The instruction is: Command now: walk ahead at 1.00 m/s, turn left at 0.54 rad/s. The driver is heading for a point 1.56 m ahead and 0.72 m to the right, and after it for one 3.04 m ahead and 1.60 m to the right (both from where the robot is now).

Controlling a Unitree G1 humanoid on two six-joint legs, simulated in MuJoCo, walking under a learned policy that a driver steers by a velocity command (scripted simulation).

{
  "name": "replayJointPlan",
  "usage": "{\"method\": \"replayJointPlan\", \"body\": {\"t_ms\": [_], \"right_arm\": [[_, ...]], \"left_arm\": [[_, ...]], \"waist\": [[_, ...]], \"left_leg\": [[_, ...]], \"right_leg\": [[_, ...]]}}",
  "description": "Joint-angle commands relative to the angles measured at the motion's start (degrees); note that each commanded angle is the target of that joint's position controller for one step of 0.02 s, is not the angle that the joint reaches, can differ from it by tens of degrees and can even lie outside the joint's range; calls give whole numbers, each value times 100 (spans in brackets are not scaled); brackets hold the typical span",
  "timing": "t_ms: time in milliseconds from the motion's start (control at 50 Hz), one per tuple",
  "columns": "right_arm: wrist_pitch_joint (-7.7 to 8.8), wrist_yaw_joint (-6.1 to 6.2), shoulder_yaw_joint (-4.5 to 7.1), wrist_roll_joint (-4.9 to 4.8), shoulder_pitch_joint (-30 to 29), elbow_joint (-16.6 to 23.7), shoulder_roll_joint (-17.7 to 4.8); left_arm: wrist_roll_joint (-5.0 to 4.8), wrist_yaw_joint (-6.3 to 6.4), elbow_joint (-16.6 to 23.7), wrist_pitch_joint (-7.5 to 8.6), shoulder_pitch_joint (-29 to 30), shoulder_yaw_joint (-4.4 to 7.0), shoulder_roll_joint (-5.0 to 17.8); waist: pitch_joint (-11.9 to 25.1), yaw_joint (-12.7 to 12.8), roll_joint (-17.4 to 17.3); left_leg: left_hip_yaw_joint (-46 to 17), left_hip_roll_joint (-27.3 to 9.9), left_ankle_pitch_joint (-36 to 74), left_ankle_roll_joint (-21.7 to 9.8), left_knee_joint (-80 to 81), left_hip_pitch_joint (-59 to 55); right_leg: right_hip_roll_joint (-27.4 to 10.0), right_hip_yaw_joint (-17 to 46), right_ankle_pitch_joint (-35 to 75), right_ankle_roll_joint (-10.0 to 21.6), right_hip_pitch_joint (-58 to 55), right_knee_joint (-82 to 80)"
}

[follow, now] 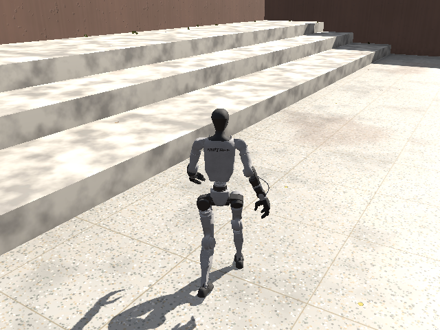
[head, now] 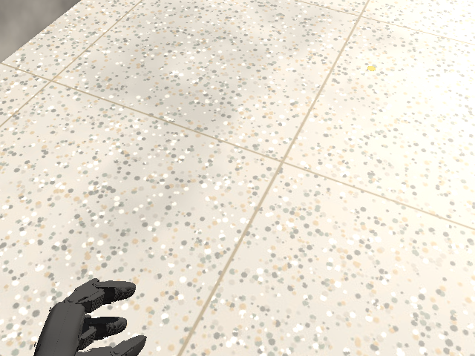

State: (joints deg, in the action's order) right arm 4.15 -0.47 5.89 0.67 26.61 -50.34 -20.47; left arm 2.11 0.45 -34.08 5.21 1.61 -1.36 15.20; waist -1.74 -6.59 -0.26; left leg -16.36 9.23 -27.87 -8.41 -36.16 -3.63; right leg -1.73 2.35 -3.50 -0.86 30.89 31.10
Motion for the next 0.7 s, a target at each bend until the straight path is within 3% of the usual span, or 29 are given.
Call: {"method": "replayJointPlan", "body": {"t_ms": [20, 40, 60, 80, 100, 120, 160, 180, 220, 240, 260, 300, 320, 340, 360, 380, 400, 420, 440, 460, 480, 500, 540, 620, 660, 700], "right_arm": [[224, -36, -244, -223, 446, 854, 364], [130, 34, -261, 2, -7, 601, -76], [99, -35, -232, 113, -741, 704, -241], [108, -87, -255, 178, -1208, 862, -209], [94, -143, -289, 279, -1617, 1083, -109], [52, -185, -354, 329, -1668, 1230, 42], [10, -201, -452, 395, -1964, 1506, 123], [18, -225, -501, 395, -2223, 1677, 102], [62, -329, -633, 274, -2649, 1918, 147], [73, -376, -663, 195, -2665, 1894, 165], [64, -380, -640, 142, -2614, 1833, 96], [45, -283, -549, 114, -2534, 1763, -129], [52, -205, -483, 144, -2363, 1692, -237], [77, -115, -394, 202, -1806, 1492, -364], [114, -10, -294, 289, -1022, 1316, -529], [138, 124, -144, 413, 67, 1272, -995], [65, 167, -70, 465, 38, 1298, -1352], [29, 183, -100, 316, -503, 1314, -936], [65, 155, -202, 233, -848, 1316, -452], [101, 112, -251, 225, -985, 1233, -220], [130, 108, -283, 210, -1010, 1143, -94], [185, 107, -293, 152, -947, 1022, -49], [288, 64, -301, 37, -768, 793, 75], [377, 67, -296, 48, -915, 604, 69], [378, 95, -263, 49, -910, 531, -102], [371, 132, -217, 54, -605, 456, -383]], "left_arm": [[197, 122, -679, 6, -3070, 753, 2124], [126, 22, -471, -33, -2287, 702, 1367], [44, -35, -486, -41, -2008, 606, 894], [64, -69, -656, -37, -2060, 580, 764], [27, -68, -888, -14, -2301, 533, 669], [-10, -77, -1094, 8, -2441, 507, 624], [-140, -84, -1267, 59, -2667, 508, 608], [-149, -65, -1253, 71, -2646, 531, 676], [-122, -48, -1115, 61, -2288, 624, 890], [-141, -83, -1058, 62, -2175, 690, 1060], [-185, -134, -1052, 77, -2259, 747, 1241], [-247, -201, -1075, 78, -2436, 768, 1290], [-253, -210, -1126, 69, -2577, 764, 1293], [-249, -215, -1184, 49, -2705, 773, 1325], [-272, -223, -1175, 53, -2689, 773, 1303], [-269, -201, -998, 91, -2571, 648, 826], [-447, -164, -739, 36, -3056, 510, 255], [-293, -121, -753, -73, -2704, 525, 544], [-175, -155, -751, -144, -2274, 555, 637], [-144, -216, -780, -198, -2100, 558, 600], [-108, -276, -806, -274, -2043, 558, 514], [-68, -330, -745, -366, -2030, 539, 399], [-37, -394, -523, -495, -1566, 505, 277], [-48, -536, -39, -500, -689, 406, 260], [-57, -638, 93, -494, -279, 344, 299], [-71, -659, 90, -490, -170, 327, 366]], "waist": [[2695, 903, 3035], [1664, 943, 1604], [994, 1039, 608], [619, 1019, 85], [396, 960, 68], [241, 767, 424], [30, 638, 535], [-77, 615, 485], [-214, 505, 450], [-177, 480, 468], [-97, 498, 483], [-84, 483, 381], [72, 410, 266], [462, 168, 51], [982, -227, -42], [1755, -655, -709], [2256, -163, -1704], [1463, 36, -1193], [714, 122, -635], [362, 249, -370], [120, 391, -396], [-8, 539, -661], [-196, 616, -570], [-367, 807, -435], [-539, 794, -192], [-408, 781, -151]], "left_leg": [[593, 145, 17, 220, -4623, 4028], [718, -467, 551, 115, -4837, 4663], [815, -656, 985, 187, -4561, 4688], [838, -764, 1049, 241, -4234, 4556], [854, -904, 954, 270, -3865, 4473], [946, -1029, 774, 343, -3600, 4486], [1077, -1249, 530, 528, -2958, 4695], [1158, -1338, 763, 632, -2481, 4662], [1349, -1325, 1697, 786, -945, 3538], [1552, -1136, 2099, 825, -423, 2573], [1724, -970, 2393, 840, -354, 1888], [1672, -969, 2538, 828, 34, 1552], [1687, -888, 2372, 786, 287, 1300], [1762, -739, 2083, 717, 494, 650], [1604, -1006, 1793, 633, 415, -457], [6, -2476, -281, 442, 781, -1549], [-2758, -3754, -2043, 49, 2028, -1881], [-3000, -3541, -2370, -114, 2331, -1174], [-1892, -3239, -1476, -63, 2221, -522], [-1026, -2957, -340, 8, 2258, -4], [-333, -2688, 396, 148, 2385, 388], [93, -2652, 873, 182, 2467, 612], [779, -2588, 1887, 242, 2631, 609], [2308, -2196, 3448, 443, 2883, 798], [2910, -2011, 3958, 561, 3129, 1015], [3191, -2000, 6472, 669, 2690, 707]], "right_leg": [[-2451, 5288, -3382, 1201, -5550, -1580], [-2106, 5183, -4218, 1390, -4825, -1733], [-1751, 4025, -3567, 1414, -4057, -1602], [-1473, 3302, -2614, 1382, -3407, -1593], [-1194, 2775, -1982, 1310, -2985, -1603], [-1057, 2538, -1612, 1329, -2732, -1659], [-949, 2380, -1071, 1423, -2495, -1872], [-918, 2267, -958, 1476, -2237, -2078], [-600, 1649, -803, 1340, -1184, -2429], [-451, 1398, -590, 1251, -620, -2608], [-555, 1443, -282, 1253, -397, -2775], [-690, 1446, 257, 1127, -831, -2481], [-630, 1348, 971, 1019, -1187, -1917], [-379, 1114, 1750, 904, -1382, -812], [-79, 926, 1639, 785, -873, 629], [244, 601, -145, 675, -23, 2628], [532, 297, -2449, 636, 1126, 4242], [177, 229, -1874, 704, 1728, 4758], [-77, 161, -1474, 702, 1842, 4618], [-234, 160, -1292, 647, 1672, 4401], [-336, 167, -1244, 593, 1500, 4263], [-436, 167, -1228, 533, 1436, 4158], [-553, 102, -1080, 495, 1724, 4070], [-481, -257, 0, 564, 1588, 3071], [-294, -773, 528, 727, 839, 1944], [176, -1321, 583, 952, 27, 1390]]}}
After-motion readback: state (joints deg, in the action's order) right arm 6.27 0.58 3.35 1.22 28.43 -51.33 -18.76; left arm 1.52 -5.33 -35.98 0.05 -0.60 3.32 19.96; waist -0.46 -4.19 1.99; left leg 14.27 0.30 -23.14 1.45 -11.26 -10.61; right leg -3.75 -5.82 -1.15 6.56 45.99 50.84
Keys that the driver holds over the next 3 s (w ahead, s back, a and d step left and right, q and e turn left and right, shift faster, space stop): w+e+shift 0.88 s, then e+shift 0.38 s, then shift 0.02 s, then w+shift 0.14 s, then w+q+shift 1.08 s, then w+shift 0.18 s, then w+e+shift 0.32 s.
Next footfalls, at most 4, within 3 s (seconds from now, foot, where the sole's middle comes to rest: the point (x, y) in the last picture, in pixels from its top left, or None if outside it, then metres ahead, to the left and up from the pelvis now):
0.38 left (190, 341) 0.50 0.10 -0.75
0.80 right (283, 220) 0.85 -0.22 -0.74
1.18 left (299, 134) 1.22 -0.35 -0.75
1.58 right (330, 178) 1.01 -0.41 -0.75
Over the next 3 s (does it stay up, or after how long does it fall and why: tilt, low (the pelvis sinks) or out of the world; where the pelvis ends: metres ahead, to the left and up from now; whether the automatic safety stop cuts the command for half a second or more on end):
stays up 2.05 -0.86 0.02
